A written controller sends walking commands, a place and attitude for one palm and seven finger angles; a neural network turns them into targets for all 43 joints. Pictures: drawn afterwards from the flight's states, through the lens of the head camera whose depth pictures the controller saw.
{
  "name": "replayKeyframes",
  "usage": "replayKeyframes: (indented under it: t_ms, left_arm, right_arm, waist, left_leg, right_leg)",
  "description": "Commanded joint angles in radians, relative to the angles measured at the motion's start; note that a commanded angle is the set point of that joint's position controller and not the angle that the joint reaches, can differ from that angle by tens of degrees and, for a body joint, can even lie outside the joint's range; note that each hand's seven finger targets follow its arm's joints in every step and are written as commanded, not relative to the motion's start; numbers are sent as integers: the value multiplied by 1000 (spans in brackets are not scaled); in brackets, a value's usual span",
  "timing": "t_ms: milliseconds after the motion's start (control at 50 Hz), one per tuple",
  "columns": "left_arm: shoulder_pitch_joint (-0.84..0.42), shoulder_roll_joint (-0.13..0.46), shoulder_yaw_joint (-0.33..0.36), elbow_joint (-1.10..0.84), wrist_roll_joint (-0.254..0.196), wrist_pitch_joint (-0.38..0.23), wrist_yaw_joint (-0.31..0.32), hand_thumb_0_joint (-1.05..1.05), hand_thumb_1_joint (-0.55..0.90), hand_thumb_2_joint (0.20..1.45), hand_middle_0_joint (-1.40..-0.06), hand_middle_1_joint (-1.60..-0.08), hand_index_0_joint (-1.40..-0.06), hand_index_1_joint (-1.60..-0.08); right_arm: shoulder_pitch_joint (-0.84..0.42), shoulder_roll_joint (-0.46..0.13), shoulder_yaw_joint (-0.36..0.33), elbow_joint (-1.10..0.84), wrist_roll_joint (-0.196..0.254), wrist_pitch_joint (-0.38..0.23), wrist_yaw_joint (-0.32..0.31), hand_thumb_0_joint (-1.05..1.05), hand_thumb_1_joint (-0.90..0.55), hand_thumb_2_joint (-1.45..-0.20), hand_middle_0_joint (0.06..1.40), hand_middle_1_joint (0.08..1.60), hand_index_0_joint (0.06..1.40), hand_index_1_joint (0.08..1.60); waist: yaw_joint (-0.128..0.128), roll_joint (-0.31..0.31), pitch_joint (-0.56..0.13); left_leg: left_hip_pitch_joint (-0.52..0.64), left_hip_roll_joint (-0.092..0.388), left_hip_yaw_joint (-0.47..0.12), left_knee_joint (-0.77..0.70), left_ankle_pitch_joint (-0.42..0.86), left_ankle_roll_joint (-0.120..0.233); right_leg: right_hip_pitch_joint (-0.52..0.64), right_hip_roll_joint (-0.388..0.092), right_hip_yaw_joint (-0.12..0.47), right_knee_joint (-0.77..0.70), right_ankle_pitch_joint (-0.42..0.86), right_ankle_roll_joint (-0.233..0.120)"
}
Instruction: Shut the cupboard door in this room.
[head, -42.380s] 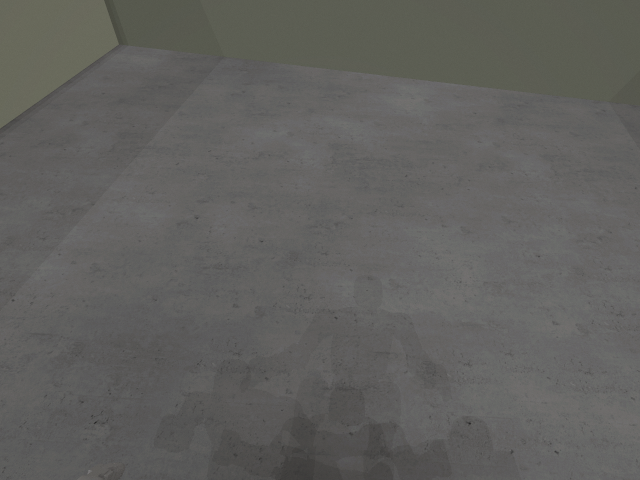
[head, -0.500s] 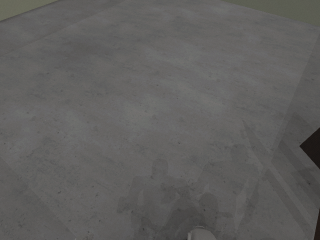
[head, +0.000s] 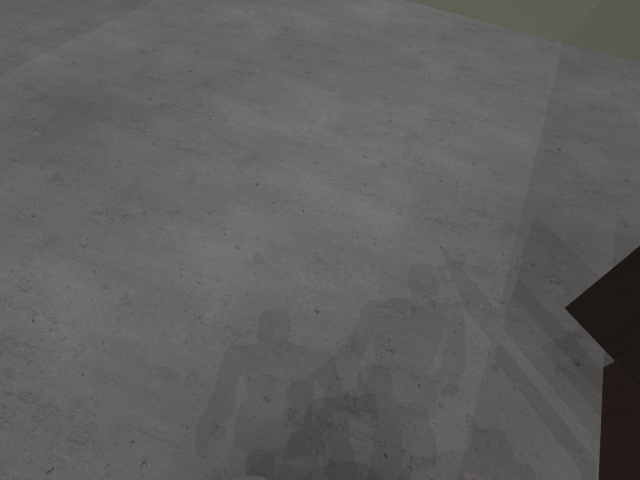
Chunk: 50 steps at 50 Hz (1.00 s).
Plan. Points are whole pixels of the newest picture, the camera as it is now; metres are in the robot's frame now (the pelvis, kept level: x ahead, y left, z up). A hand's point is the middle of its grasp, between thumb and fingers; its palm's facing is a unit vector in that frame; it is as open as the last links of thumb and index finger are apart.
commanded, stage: turn to face it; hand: left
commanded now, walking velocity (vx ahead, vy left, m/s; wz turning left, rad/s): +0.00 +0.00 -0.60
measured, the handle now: out of the picture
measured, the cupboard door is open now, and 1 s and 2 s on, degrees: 54 54 54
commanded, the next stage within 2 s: take the last steps up to it in 1.62 s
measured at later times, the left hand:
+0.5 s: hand (230, 418) +0.21 +0.15 -0.15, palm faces -0.31 -0.91 -0.29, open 7.4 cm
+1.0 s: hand (254, 373) +0.28 +0.12 -0.15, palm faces -0.56 -0.80 -0.21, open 7.4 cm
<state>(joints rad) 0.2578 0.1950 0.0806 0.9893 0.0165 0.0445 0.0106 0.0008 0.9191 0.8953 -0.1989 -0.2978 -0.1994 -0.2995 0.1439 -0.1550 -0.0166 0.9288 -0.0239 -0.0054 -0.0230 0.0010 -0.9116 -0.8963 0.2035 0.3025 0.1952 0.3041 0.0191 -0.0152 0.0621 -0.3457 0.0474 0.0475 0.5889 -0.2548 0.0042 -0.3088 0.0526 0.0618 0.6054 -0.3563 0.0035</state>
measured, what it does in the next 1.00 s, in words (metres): steps on the spot, turning right: right foot, then left foot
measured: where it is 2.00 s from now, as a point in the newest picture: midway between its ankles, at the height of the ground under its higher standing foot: outside the picture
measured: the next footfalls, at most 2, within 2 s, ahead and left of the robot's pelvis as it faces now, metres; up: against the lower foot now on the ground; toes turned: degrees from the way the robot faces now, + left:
right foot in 0.40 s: +0.02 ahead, -0.14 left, +0.00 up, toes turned -20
left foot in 0.74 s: +0.17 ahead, +0.09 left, +0.00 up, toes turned -23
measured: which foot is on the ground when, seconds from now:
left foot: down 0.00-0.40, up 0.42-0.72, down 0.74-1.00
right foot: up 0.00-0.38, down 0.40-0.74, up 0.76-1.00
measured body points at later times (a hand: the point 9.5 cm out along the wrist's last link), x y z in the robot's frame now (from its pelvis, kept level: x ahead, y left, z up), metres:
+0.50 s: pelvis +0.03 -0.02 +0.00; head +0.08 -0.05 +0.44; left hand +0.23 +0.19 -0.13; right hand -0.01 -0.30 -0.15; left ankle +0.02 +0.11 -0.67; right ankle -0.01 -0.13 -0.73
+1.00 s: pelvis +0.08 +0.01 +0.01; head +0.13 -0.01 +0.46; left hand +0.31 +0.17 -0.14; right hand -0.02 -0.23 -0.12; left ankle +0.13 +0.11 -0.73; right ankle -0.03 -0.09 -0.67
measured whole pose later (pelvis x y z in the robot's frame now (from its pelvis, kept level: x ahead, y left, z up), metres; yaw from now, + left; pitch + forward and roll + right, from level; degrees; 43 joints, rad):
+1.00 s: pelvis +0.08 +0.01 +0.01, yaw -36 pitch +2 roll -3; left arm 0.14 0.27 0.09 0.88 0.02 0.09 -0.04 0.01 0.91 0.90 -0.20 -0.30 -0.20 -0.30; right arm 0.22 -0.21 -0.01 0.89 -0.04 0.01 -0.02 0.00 -0.91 -0.90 0.21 0.30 0.20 0.30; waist 0.00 0.00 0.09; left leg -0.24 0.14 0.19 0.50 -0.28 -0.01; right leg -0.42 -0.02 -0.05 0.93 -0.46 0.06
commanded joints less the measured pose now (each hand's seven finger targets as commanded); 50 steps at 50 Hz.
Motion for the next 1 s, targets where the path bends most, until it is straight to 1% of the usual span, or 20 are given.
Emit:
replayKeyframes:
  t_ms: [0,40,80,280,300,340,360,380,400,440,460,500,620,680,700,720,740,780,840,980]
  left_arm:
    - [-77,114,29,-139,7,-18,-19,0,900,900,-200,-300,-200,-300]
    - [-50,101,34,-123,2,-6,-30,0,900,900,-200,-300,-200,-300]
    - [-51,89,30,-128,1,7,-36,0,900,900,-200,-300,-200,-300]
    - [-146,91,15,-193,7,6,-46,0,900,900,-200,-300,-200,-300]
    - [-144,98,14,-195,8,1,-44,0,900,900,-200,-300,-200,-300]
    - [-45,131,22,-174,8,-8,-40,0,900,900,-200,-300,-200,-300]
    - [23,204,34,-153,15,-20,-31,0,900,900,-200,-300,-200,-300]
    - [76,304,52,-138,19,-32,-17,0,900,900,-200,-300,-200,-300]
    - [111,327,53,-132,3,-25,-4,0,900,900,-200,-300,-200,-300]
    - [5,270,47,-155,4,-24,12,0,900,900,-200,-300,-200,-300]
    - [-45,240,38,-172,2,-24,12,0,900,900,-200,-300,-200,-300]
    - [-95,227,32,-189,5,-26,11,0,900,900,-200,-300,-200,-300]
    - [-105,259,41,-186,15,-18,-4,0,900,900,-200,-300,-200,-300]
    - [-151,237,40,-193,2,-8,-8,0,900,900,-200,-300,-200,-300]
    - [-129,183,32,-200,-4,-2,-9,0,900,900,-200,-300,-200,-300]
    - [-82,126,19,-216,-14,3,-21,0,900,900,-200,-300,-200,-300]
    - [-111,155,20,-224,-4,1,-26,0,900,900,-200,-300,-200,-300]
    - [-129,158,34,-201,2,0,-38,0,900,900,-200,-300,-200,-300]
    - [-130,124,23,-191,-3,11,-51,0,900,900,-200,-300,-200,-300]
    - [-171,107,13,-206,0,11,-54,0,900,900,-200,-300,-200,-300]
  right_arm:
    - [147,-246,-57,-43,-12,-12,-26,0,-900,-900,200,300,200,300]
    - [70,-216,-49,-72,-11,-8,-26,0,-900,-900,200,300,200,300]
    - [65,-209,-48,-76,-8,-6,-23,0,-900,-900,200,300,200,300]
    - [115,-262,-80,-53,-9,6,-7,0,-900,-900,200,300,200,300]
    - [118,-263,-82,-51,-8,8,-4,0,-900,-900,200,300,200,300]
    - [77,-276,-85,-65,0,11,0,0,-900,-900,200,300,200,300]
    - [77,-243,-80,-80,11,13,7,0,-900,-900,200,300,200,300]
    - [30,-163,-57,-132,13,15,11,0,-900,-900,200,300,200,300]
    - [1,-182,-50,-150,10,34,-2,0,-900,-900,200,300,200,300]
    - [-2,-193,-52,-134,14,34,-12,0,-900,-900,200,300,200,300]
    - [9,-195,-52,-121,12,32,-7,0,-900,-900,200,300,200,300]
    - [37,-185,-48,-106,11,36,1,0,-900,-900,200,300,200,300]
    - [48,-167,-48,-119,16,33,3,0,-900,-900,200,300,200,300]
    - [155,-183,-47,-89,18,13,-4,0,-900,-900,200,300,200,300]
    - [183,-239,-56,-84,11,2,-6,0,-900,-900,200,300,200,300]
    - [192,-345,-72,-93,-6,-3,-10,0,-900,-900,200,300,200,300]
    - [200,-356,-74,-101,-10,-2,-16,0,-900,-900,200,300,200,300]
    - [132,-297,-60,-113,-12,-8,-21,0,-900,-900,200,300,200,300]
    - [93,-261,-52,-115,-11,-5,-22,0,-900,-900,200,300,200,300]
    - [136,-281,-75,-77,-8,8,-7,0,-900,-900,200,300,200,300]
  waist:
    - [-55,212,-70]
    - [-18,166,-83]
    - [-19,171,-82]
    - [-57,241,-85]
    - [-54,226,-89]
    - [9,168,-128]
    - [39,-3,-173]
    - [68,-272,-155]
    - [84,-194,-143]
    - [35,-229,-128]
    - [9,-179,-134]
    - [-19,-133,-145]
    - [-23,-135,-92]
    - [-76,-125,-123]
    - [-75,57,-147]
    - [-62,358,-153]
    - [-84,308,-143]
    - [-45,236,-107]
    - [-32,179,-105]
    - [-66,250,-104]
  left_leg:
    - [228,402,-359,-295,336,188]
    - [217,327,-171,-266,420,158]
    - [209,292,-71,-263,421,136]
    - [267,328,57,-178,493,116]
    - [261,323,65,-148,503,102]
    - [192,291,117,-9,423,39]
    - [59,215,177,158,259,-20]
    - [-238,51,179,391,-352,-75]
    - [-262,49,30,538,-406,-76]
    - [-346,69,-59,623,-298,-81]
    - [-312,75,-60,605,-229,-90]
    - [-213,67,-37,518,-178,-94]
    - [-70,9,-6,216,-162,-87]
    - [141,-8,5,-96,41,-77]
    - [238,106,-121,-241,75,-45]
    - [311,355,-361,-295,196,69]
    - [251,451,-419,-303,232,155]
    - [201,374,-286,-269,382,152]
    - [258,294,-83,-226,496,122]
    - [258,322,33,-189,471,113]
  right_leg:
    - [-283,-54,-25,501,-226,25]
    - [-253,-80,-38,546,-135,43]
    - [-225,-89,-67,516,-83,56]
    - [-89,-72,-161,145,-46,30]
    - [-51,-64,-169,80,-16,22]
    - [128,-67,-165,-134,185,-2]
    - [295,-187,-21,-210,399,-51]
    - [416,-421,289,-224,811,-171]
    - [339,-474,316,-207,922,-239]
    - [349,-385,270,-199,792,-237]
    - [324,-338,195,-190,767,-211]
    - [237,-299,138,-194,686,-186]
    - [97,-270,223,-211,489,-185]
    - [7,-204,211,-113,404,-101]
    - [-80,-111,150,-1,226,-48]
    - [-237,16,0,221,-162,15]
    - [-246,-11,-19,438,-288,23]
    - [-258,-59,-5,601,-198,38]
    - [-241,-80,-65,517,-127,57]
    - [-95,-66,-151,205,-89,35]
